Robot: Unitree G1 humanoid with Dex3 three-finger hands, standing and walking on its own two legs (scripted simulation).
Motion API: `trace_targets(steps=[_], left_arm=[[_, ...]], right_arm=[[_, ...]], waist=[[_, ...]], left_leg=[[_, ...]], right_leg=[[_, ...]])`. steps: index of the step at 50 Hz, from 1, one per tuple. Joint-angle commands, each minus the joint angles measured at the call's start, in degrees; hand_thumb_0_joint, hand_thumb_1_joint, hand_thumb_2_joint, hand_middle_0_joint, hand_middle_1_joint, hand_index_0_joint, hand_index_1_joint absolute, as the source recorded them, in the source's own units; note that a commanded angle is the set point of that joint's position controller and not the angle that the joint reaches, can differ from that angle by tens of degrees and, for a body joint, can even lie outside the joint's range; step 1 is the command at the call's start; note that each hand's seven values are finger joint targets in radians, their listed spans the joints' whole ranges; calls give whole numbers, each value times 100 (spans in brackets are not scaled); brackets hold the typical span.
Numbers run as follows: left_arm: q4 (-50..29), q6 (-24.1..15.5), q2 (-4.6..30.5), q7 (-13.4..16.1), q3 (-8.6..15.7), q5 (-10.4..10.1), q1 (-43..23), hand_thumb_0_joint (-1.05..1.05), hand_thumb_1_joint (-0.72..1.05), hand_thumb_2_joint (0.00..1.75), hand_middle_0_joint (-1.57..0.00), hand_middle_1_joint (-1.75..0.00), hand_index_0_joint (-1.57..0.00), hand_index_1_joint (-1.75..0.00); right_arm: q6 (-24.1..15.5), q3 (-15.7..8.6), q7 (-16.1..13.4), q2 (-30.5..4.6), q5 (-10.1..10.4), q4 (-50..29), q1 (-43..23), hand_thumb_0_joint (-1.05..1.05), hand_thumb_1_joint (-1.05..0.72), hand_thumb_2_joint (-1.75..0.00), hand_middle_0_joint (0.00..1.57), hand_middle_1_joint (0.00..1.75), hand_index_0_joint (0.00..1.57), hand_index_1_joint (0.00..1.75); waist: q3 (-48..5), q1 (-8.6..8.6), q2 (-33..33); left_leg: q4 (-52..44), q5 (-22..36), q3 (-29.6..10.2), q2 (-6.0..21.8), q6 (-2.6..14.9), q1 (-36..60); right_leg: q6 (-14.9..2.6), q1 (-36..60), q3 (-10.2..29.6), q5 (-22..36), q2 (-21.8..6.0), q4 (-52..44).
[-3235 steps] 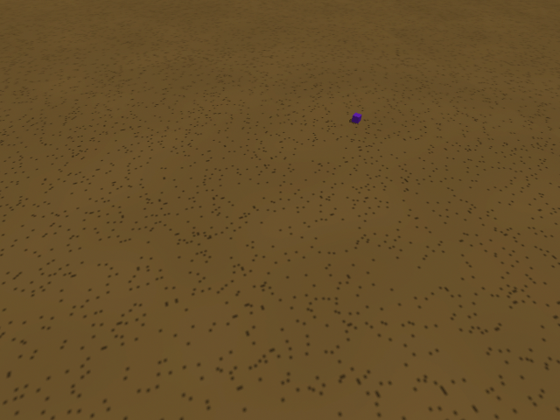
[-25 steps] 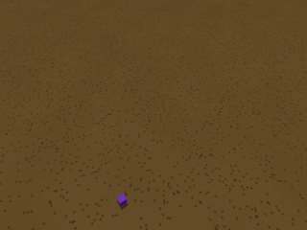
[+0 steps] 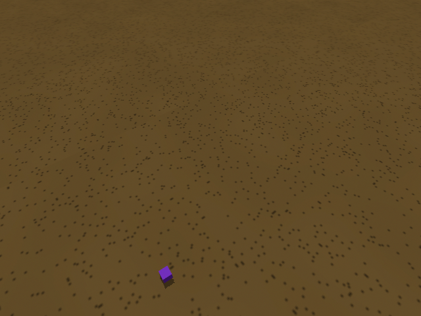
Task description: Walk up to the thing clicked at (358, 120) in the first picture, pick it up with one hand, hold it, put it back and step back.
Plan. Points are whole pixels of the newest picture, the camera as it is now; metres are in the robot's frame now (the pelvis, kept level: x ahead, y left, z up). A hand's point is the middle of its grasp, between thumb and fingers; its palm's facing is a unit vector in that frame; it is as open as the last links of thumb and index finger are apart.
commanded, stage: stand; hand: left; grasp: from above
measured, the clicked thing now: (165, 274) +0.45 +0.25 -0.76
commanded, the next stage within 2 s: step back in 1.32 s
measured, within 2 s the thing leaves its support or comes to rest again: neither
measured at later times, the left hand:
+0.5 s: hand out of the picture +0.08 +0.24 -0.16, palm faces +0.01 -0.94 -0.34, open 7.4 cm
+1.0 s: hand out of the picture +0.08 +0.24 -0.16, palm faces +0.00 -0.94 -0.34, open 7.4 cm
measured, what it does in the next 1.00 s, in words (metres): stands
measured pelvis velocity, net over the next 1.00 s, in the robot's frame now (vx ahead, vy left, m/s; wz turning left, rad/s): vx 0.01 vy -0.01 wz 0.00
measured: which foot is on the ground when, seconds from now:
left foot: down 0.00-1.00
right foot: down 0.00-1.00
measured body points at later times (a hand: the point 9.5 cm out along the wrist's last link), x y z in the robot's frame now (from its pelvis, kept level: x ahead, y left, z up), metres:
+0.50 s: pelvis +0.01 -0.01 +0.00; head +0.02 -0.01 +0.45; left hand +0.08 +0.29 -0.13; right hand +0.09 -0.30 -0.14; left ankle +0.02 +0.11 -0.75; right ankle +0.00 -0.13 -0.75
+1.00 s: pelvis +0.01 -0.01 +0.00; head +0.02 -0.01 +0.45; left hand +0.08 +0.29 -0.13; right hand +0.08 -0.31 -0.14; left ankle +0.02 +0.11 -0.75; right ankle +0.00 -0.13 -0.75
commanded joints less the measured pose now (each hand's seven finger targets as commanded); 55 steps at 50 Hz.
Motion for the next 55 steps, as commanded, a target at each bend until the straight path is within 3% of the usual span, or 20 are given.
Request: trace_targets(steps=[1,9,13,18,26,33,37,50,55], left_arm=[[-307,-105,1159,99,200,-29,-243,0,90,90,-20,-30,-20,-30],[-290,-100,1177,70,206,-36,-290,0,90,90,-20,-30,-20,-30],[-329,-116,1198,65,216,-57,-330,0,90,90,-20,-30,-20,-30],[-330,-115,1215,62,223,-62,-427,0,90,90,-20,-30,-20,-30],[-369,-106,1217,58,211,-65,-448,0,90,90,-20,-30,-20,-30],[-374,-104,1238,40,196,-70,-438,0,90,90,-20,-30,-20,-30],[-383,-106,1265,31,201,-67,-479,0,90,90,-20,-30,-20,-30],[-420,-124,1296,23,168,-85,-426,0,90,90,-20,-30,-20,-30],[-405,-121,1314,13,158,-95,-394,0,90,90,-20,-30,-20,-30]], right_arm=[[-109,-187,-57,-1108,24,-327,-311,0,-90,-90,20,30,20,30],[-124,-149,-59,-1143,28,-318,-288,0,-90,-90,20,30,20,30],[-145,-152,-68,-1196,34,-327,-299,0,-90,-90,20,30,20,30],[-132,-122,-71,-1167,31,-312,-263,0,-90,-90,20,30,20,30],[-152,-123,-75,-1228,36,-328,-333,0,-90,-90,20,30,20,30],[-139,-98,-59,-1230,44,-320,-333,0,-90,-90,20,30,20,30],[-154,-98,-56,-1233,46,-327,-326,0,-90,-90,20,30,20,30],[-166,-90,-52,-1283,57,-332,-292,0,-90,-90,20,30,20,30],[-164,-67,-38,-1238,54,-327,-289,0,-90,-90,20,30,20,30]], waist=[[-297,-17,-39],[-290,-33,16],[-522,-31,-4],[-442,-67,-54],[-603,-47,-4],[-438,-57,26],[-391,-69,6],[-572,-67,-20],[-463,-53,-48]], left_leg=[[-392,335,-642,688,118,-62],[-402,310,-624,685,97,-131],[-273,848,-587,739,118,77],[-292,801,-576,734,102,-4],[-226,1231,-548,779,87,169],[-335,683,-557,762,85,-23],[-387,702,-569,763,50,-36],[-302,972,-538,784,86,84],[-372,811,-555,776,56,75]], right_leg=[[-160,-88,509,205,-604,-343],[-172,-88,512,230,-589,-344],[-176,14,526,631,-622,-299],[-163,26,518,633,-617,-316],[-166,63,468,1001,-619,-235],[-185,33,516,597,-619,-315],[-198,-34,509,479,-598,-300],[-214,24,533,839,-634,-246],[-219,-89,522,566,-605,-279]])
